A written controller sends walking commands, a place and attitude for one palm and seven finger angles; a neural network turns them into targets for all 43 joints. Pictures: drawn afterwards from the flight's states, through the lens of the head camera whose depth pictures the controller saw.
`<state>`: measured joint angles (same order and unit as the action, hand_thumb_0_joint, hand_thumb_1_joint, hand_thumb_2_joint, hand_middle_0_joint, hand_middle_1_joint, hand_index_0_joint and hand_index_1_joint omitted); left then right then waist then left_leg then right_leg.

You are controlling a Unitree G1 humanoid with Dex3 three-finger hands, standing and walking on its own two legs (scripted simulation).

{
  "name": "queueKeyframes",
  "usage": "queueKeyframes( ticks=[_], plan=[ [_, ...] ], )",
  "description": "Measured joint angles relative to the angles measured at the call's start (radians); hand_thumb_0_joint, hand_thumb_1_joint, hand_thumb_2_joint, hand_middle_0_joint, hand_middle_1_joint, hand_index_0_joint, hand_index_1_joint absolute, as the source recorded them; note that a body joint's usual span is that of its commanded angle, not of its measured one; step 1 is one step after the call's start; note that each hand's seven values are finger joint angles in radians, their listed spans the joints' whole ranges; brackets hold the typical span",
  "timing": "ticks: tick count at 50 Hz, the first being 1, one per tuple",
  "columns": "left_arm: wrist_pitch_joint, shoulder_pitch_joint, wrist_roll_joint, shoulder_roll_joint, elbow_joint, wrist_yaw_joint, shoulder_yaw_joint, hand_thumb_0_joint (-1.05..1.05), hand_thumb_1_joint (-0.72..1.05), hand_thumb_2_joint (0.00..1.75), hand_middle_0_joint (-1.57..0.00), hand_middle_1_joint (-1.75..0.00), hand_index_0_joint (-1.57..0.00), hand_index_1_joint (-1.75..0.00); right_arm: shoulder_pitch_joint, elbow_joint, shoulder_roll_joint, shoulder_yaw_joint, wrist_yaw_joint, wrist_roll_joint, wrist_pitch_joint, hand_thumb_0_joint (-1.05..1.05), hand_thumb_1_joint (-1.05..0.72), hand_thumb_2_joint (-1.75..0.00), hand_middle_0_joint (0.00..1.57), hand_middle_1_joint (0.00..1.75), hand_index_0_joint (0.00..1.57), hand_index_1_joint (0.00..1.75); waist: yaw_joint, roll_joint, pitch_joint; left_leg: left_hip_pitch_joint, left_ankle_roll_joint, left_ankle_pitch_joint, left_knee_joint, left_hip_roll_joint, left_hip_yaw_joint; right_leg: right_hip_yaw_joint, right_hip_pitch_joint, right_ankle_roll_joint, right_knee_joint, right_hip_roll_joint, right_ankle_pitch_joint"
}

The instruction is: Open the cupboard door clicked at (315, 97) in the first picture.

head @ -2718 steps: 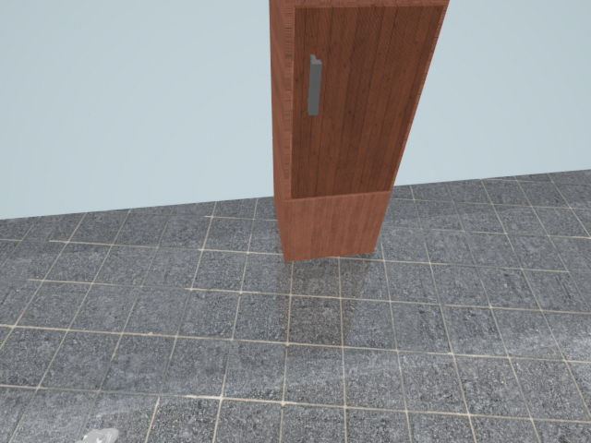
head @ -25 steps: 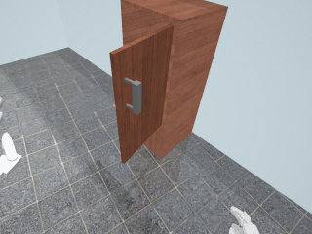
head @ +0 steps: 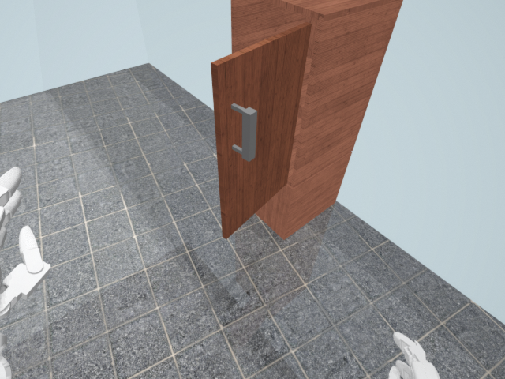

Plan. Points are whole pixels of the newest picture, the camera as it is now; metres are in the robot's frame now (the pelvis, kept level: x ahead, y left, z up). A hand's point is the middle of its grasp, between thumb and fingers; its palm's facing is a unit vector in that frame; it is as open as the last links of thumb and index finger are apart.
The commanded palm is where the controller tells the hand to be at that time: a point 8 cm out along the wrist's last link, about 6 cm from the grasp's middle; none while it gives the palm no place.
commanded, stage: stop stepping back and stand still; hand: left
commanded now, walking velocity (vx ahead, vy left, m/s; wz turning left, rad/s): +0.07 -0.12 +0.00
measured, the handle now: (242, 132) +0.65 +0.05 +0.05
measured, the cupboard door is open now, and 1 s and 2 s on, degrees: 100 100 100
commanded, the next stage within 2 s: let the arm hang, fingers relaxed in 0.12 s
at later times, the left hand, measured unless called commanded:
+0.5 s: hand out of the picture +0.09 +0.14 -0.16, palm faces +0.09 -0.98 -0.15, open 7.1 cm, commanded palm none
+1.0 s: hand out of the picture +0.02 +0.18 -0.16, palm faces +0.06 -0.97 -0.23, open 7.3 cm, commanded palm none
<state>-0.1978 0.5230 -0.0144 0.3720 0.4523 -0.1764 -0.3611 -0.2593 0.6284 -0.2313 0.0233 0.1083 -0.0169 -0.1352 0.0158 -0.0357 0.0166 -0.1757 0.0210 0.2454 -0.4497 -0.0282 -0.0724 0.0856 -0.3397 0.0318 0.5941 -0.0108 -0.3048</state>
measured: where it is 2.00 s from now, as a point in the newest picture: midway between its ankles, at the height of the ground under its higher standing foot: outside the picture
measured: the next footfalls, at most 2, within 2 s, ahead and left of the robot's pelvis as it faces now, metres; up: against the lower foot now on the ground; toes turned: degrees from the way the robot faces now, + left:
left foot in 0.50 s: +0.07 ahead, +0.11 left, +0.00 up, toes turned +7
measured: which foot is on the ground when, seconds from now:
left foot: down 0.00-0.24, up 0.26-0.48, down 0.50-1.00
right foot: down 0.00-1.00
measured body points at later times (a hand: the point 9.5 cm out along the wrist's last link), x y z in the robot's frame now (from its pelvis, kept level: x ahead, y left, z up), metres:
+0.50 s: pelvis +0.01 -0.02 -0.01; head +0.04 -0.02 +0.44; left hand +0.09 +0.20 -0.15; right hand +0.10 -0.26 -0.15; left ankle +0.02 +0.11 -0.74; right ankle +0.05 -0.10 -0.74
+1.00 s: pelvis +0.03 +0.00 +0.01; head +0.04 -0.02 +0.46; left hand +0.02 +0.23 -0.14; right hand +0.02 -0.20 -0.16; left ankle +0.03 +0.11 -0.74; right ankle +0.05 -0.10 -0.74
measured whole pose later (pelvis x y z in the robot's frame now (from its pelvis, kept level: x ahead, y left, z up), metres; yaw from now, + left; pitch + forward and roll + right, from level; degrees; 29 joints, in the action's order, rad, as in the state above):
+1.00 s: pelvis +0.03 +0.00 +0.01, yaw +2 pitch -2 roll +0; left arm 0.00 0.29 0.01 0.15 -1.15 -0.03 0.00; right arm -0.30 1.13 -0.13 -0.02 0.03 -0.02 0.01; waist 0.00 0.04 -0.04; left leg -0.13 0.01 0.22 -0.38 -0.02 -0.08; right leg 0.12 -0.17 0.03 0.40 -0.02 -0.20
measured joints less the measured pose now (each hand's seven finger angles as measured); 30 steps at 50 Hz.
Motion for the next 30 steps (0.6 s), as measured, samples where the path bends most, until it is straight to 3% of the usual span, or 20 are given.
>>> queueKeyframes(
  ticks=[2, 4, 9, 11, 13, 17, 19, 22, 24, 25, 30],
  plan=[
    [-0.010, -0.001, 0.005, 0.034, 0.021, 0.001, -0.025, 0.01, 0.89, 0.90, -0.21, -0.30, -0.21, -0.30, 0.003, 0.004, 0.031, -0.006, -0.011, 0.000, -0.008, 0.01, -0.90, -0.90, 0.20, 0.30, 0.20, 0.30, 0.001, -0.026, -0.017, 0.004, -0.028, 0.001, -0.019, 0.005, 0.002, -0.028, -0.051, -0.018, 0.162, 0.006, -0.078],
    [-0.011, 0.002, 0.007, 0.059, 0.033, 0.005, -0.053, 0.01, 0.89, 0.90, -0.21, -0.30, -0.22, -0.30, -0.006, 0.010, 0.055, -0.014, -0.027, 0.003, -0.015, 0.01, -0.90, -0.90, 0.20, 0.30, 0.20, 0.30, 0.003, -0.026, -0.013, 0.009, -0.037, 0.017, -0.017, 0.000, 0.011, -0.024, -0.074, -0.030, 0.228, 0.006, -0.078],
    [-0.018, 0.029, -0.004, 0.069, 0.026, 0.001, -0.092, 0.01, 0.89, 0.90, -0.21, -0.30, -0.21, -0.30, -0.017, 0.014, 0.076, -0.041, -0.044, 0.010, -0.017, 0.01, -0.90, -0.89, 0.20, 0.30, 0.20, 0.30, -0.008, 0.023, -0.019, -0.007, -0.056, 0.055, -0.064, -0.026, 0.019, 0.007, 0.013, -0.049, 0.042, -0.005, -0.018],
    [-0.019, 0.020, -0.005, 0.060, -0.002, 0.004, -0.088, 0.01, 0.89, 0.90, -0.20, -0.30, -0.21, -0.30, -0.004, 0.023, 0.074, -0.046, -0.047, 0.012, -0.009, 0.01, -0.90, -0.89, 0.20, 0.30, 0.20, 0.30, -0.016, 0.050, -0.036, -0.028, -0.064, 0.091, -0.123, -0.041, 0.022, 0.013, 0.044, -0.013, -0.020, 0.009, 0.049],
    [0.000, -0.055, 0.027, 0.043, -0.150, 0.055, -0.006, 0.01, 0.89, 0.90, -0.20, -0.30, -0.21, -0.30, 0.017, 0.068, 0.053, -0.027, -0.082, 0.018, 0.011, 0.01, -0.90, -0.89, 0.20, 0.30, 0.20, 0.30, -0.018, 0.086, -0.028, -0.103, -0.047, 0.143, -0.231, -0.036, 0.036, 0.033, 0.016, 0.024, 0.010, 0.003, 0.044],
    [0.158, -0.204, 0.051, -0.066, -0.602, 0.138, 0.191, 0.00, 0.90, 0.90, -0.19, -0.30, -0.20, -0.30, 0.063, 0.133, 0.005, -0.010, -0.110, 0.006, 0.119, 0.01, -0.90, -0.89, 0.20, 0.30, 0.20, 0.30, -0.008, 0.114, -0.029, -0.207, -0.030, 0.295, -0.418, -0.006, 0.020, 0.047, -0.005, 0.034, 0.043, -0.040, 0.015],
    [0.213, -0.238, 0.054, -0.130, -0.803, 0.150, 0.258, 0.00, 0.90, 0.90, -0.19, -0.30, -0.20, -0.30, 0.078, 0.146, 0.002, -0.007, -0.116, 0.000, 0.152, 0.01, -0.90, -0.89, 0.20, 0.30, 0.20, 0.30, 0.003, 0.101, -0.057, -0.217, -0.027, 0.289, -0.433, -0.001, 0.008, 0.044, 0.001, 0.033, 0.043, -0.048, 0.017],
    [0.256, -0.242, 0.050, -0.205, -1.031, 0.166, 0.336, 0.01, 0.91, 0.90, -0.19, -0.30, -0.20, -0.30, 0.077, 0.166, 0.015, -0.009, -0.117, -0.005, 0.173, 0.01, -0.91, -0.89, 0.20, 0.30, 0.20, 0.30, 0.020, 0.062, -0.096, -0.185, -0.025, 0.223, -0.345, -0.002, 0.007, 0.048, 0.020, 0.034, 0.023, -0.036, 0.027],
    [0.259, -0.230, 0.031, -0.243, -1.140, 0.169, 0.357, 0.00, 0.92, 0.90, -0.20, -0.30, -0.20, -0.30, 0.055, 0.192, 0.025, -0.014, -0.115, -0.006, 0.173, 0.01, -0.91, -0.89, 0.20, 0.30, 0.20, 0.30, 0.026, 0.039, -0.108, -0.137, -0.022, 0.139, -0.227, -0.007, 0.017, 0.062, 0.032, 0.033, 0.014, -0.015, 0.029],
    [0.246, -0.231, 0.015, -0.250, -1.168, 0.157, 0.336, -0.02, 0.95, 0.90, -0.20, -0.30, -0.21, -0.30, 0.034, 0.208, 0.029, -0.015, -0.112, -0.007, 0.167, 0.01, -0.91, -0.89, 0.20, 0.30, 0.20, 0.30, 0.025, 0.036, -0.106, -0.121, -0.017, 0.065, -0.169, -0.014, 0.037, 0.079, 0.031, 0.033, 0.015, 0.000, 0.026],
    [0.228, -0.267, 0.024, -0.189, -1.320, 0.155, 0.323, -0.06, 1.01, 0.90, -0.21, -0.30, -0.21, -0.30, -0.032, 0.331, 0.060, -0.031, -0.092, -0.019, 0.178, 0.01, -0.91, -0.89, 0.20, 0.30, 0.20, 0.30, -0.015, -0.007, -0.090, -0.094, -0.038, 0.028, -0.118, -0.024, 0.057, 0.098, 0.092, 0.029, -0.092, 0.019, 0.069]
  ],
)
